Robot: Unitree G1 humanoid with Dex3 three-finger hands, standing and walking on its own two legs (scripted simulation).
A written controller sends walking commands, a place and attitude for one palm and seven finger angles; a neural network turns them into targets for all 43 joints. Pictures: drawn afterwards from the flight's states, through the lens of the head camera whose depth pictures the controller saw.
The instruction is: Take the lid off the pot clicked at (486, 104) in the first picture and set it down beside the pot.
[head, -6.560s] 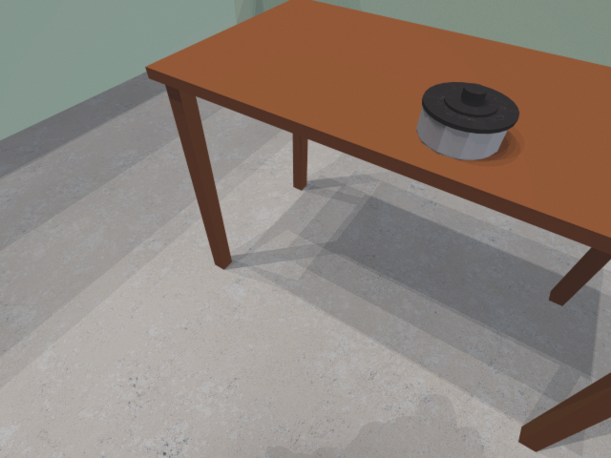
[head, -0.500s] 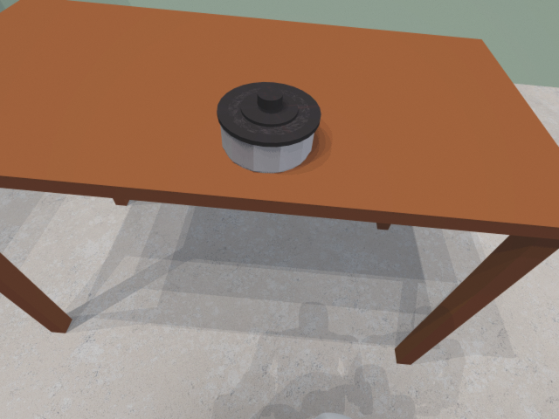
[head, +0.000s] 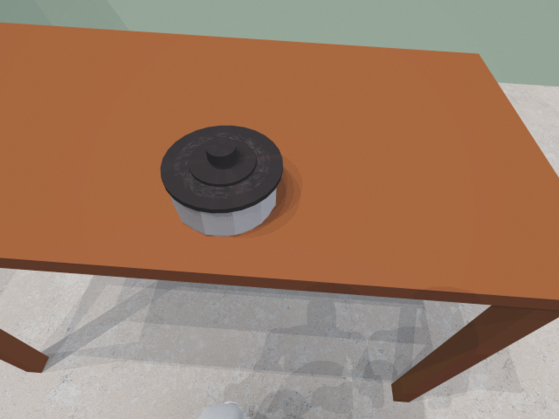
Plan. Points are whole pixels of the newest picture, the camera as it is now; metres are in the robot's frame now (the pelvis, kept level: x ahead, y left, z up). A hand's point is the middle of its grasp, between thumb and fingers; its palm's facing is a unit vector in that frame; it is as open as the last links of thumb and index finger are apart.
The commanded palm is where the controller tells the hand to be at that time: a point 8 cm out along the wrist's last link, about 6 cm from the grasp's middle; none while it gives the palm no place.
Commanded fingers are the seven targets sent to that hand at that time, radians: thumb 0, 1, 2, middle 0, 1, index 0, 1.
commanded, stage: come to a stop and stand still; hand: left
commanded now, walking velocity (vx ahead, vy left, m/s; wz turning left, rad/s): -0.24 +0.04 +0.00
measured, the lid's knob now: (221, 151) +0.42 +0.13 +0.16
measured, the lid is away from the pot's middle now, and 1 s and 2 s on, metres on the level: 0.00 0.00 0.00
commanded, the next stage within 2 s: look again from close up in 1.20 s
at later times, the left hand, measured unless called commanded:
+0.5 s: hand out of the picture +0.00 +0.23 -0.17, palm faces +0.03 -0.97 -0.23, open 7.4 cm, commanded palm none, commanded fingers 0.00 0.90 0.90 -0.20 -0.30 -0.20 -0.30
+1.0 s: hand out of the picture -0.08 +0.17 -0.19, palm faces +0.11 -0.99 -0.11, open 7.4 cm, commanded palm none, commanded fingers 0.00 0.90 0.90 -0.20 -0.30 -0.20 -0.30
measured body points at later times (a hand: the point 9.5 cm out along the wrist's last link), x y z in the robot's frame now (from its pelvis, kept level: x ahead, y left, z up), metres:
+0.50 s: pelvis -0.03 +0.02 +0.00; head -0.03 +0.04 +0.45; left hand +0.00 +0.28 -0.15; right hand +0.03 -0.21 -0.14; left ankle +0.07 +0.09 -0.74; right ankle -0.12 -0.12 -0.70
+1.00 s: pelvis -0.03 +0.03 +0.00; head -0.03 +0.05 +0.44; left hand -0.09 +0.23 -0.18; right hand -0.02 -0.19 -0.16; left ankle -0.04 +0.15 -0.74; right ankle -0.12 -0.08 -0.73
